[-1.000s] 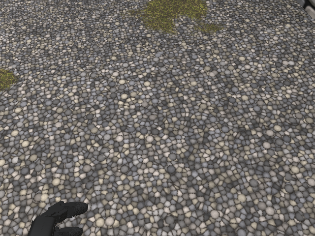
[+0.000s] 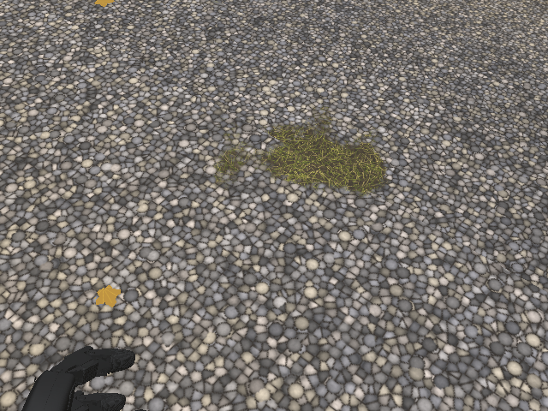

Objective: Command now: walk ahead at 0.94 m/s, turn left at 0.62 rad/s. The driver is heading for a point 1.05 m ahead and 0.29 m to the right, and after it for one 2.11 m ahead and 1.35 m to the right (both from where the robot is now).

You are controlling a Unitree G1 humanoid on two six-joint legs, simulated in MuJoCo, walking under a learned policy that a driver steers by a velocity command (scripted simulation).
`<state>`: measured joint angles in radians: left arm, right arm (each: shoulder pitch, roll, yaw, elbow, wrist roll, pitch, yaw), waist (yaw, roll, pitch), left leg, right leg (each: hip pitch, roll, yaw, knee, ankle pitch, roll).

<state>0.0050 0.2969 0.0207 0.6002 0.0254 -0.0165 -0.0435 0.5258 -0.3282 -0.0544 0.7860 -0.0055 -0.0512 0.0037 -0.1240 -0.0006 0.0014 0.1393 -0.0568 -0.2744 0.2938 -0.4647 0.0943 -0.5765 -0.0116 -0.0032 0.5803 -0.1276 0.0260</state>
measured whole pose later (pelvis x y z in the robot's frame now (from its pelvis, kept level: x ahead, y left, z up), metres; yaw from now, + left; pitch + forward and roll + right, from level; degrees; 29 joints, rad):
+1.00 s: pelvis +0.85 -0.08 -0.01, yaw -32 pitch -1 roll -1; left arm 0.31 0.33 0.07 0.79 0.01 0.01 -0.01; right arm 0.21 -0.22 0.01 0.72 -0.05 -0.09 -0.01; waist 0.01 -0.02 0.07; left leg -0.38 0.06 -0.07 1.46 -0.37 -0.03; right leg -0.37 0.21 -0.07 0.68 -0.30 -0.21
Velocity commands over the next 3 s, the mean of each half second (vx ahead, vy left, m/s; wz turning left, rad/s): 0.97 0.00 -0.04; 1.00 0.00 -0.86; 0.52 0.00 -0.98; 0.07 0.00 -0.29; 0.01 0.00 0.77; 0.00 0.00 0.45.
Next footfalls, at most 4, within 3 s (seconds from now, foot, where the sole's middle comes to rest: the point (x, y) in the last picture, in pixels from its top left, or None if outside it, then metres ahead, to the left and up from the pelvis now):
0.02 right None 0.18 -0.14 -0.76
0.42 left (188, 386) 0.54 0.15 -0.76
0.88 right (277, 244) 0.92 -0.11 -0.76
1.26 left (281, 150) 1.29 -0.17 -0.76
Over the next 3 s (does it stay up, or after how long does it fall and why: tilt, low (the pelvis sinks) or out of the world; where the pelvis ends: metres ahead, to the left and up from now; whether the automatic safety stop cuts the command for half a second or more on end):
stays up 1.36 -0.57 -0.16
